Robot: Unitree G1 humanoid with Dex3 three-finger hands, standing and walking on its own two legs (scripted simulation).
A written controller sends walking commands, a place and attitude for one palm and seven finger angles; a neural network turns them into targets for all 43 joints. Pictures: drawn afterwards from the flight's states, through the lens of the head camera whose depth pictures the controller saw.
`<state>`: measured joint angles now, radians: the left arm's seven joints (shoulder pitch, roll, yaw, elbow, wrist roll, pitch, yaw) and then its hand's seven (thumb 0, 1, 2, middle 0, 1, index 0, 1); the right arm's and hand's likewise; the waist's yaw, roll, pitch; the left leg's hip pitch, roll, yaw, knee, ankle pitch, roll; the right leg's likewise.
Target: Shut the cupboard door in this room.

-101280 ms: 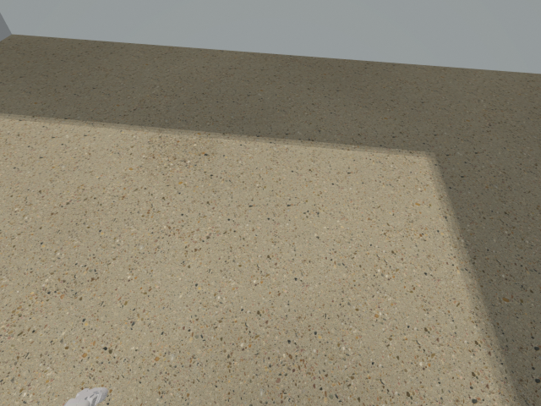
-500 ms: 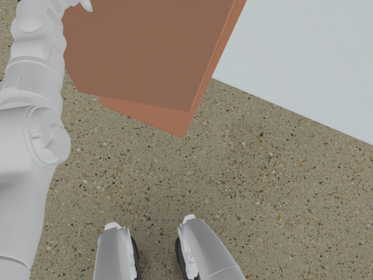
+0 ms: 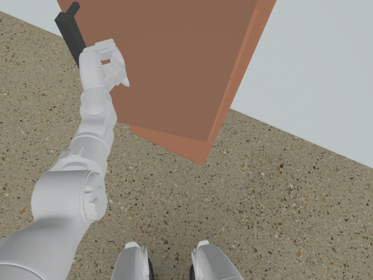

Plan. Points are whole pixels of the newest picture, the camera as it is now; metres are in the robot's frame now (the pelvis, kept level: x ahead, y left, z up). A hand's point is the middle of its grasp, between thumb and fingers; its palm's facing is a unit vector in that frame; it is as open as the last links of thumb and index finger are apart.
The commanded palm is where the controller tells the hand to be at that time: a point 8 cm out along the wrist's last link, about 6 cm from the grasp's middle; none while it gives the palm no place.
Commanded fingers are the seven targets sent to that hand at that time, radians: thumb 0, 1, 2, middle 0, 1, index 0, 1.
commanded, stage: pull the fist back off the door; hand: left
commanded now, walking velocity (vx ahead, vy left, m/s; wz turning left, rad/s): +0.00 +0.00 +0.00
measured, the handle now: (81, 39) +0.64 +0.15 +0.07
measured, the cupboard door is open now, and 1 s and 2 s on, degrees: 13 13 13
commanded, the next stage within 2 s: draw the hand back to the body in 0.28 s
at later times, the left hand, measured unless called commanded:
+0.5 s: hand (126, 87) +0.48 +0.06 +0.09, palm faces +0.08 -1.00 -0.02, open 3.1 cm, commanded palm +0.43 +0.12 +0.09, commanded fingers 0.00 0.90 0.90 -1.30 -1.50 -1.30 -1.50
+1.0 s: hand (49, 146) +0.34 +0.15 +0.16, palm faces +0.05 -0.99 -0.14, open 3.1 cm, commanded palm +0.30 +0.21 +0.17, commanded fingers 0.00 0.90 0.90 -1.00 -1.17 -1.00 -1.17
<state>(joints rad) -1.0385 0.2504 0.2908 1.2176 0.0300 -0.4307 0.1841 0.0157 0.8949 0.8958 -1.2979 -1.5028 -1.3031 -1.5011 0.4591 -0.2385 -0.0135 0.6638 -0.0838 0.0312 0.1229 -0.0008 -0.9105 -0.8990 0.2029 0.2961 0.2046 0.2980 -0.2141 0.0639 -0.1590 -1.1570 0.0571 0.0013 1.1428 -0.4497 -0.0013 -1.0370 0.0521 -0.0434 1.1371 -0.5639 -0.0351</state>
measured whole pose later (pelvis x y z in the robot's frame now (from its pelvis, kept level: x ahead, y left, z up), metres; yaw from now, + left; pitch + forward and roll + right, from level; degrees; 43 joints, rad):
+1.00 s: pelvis +0.01 +0.00 +0.07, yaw +1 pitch +5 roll +0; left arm -0.11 0.21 0.05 0.30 -0.11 -0.22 0.02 0.02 0.89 0.90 -1.22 -1.41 -1.22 -1.41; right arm 0.24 -0.25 -0.01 0.56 0.06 0.06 -0.04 0.01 -0.91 -0.90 0.20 0.30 0.20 0.30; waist -0.03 0.04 -0.09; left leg -0.50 0.02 0.04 0.71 -0.31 0.00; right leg -0.40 0.02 0.00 0.73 -0.42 -0.02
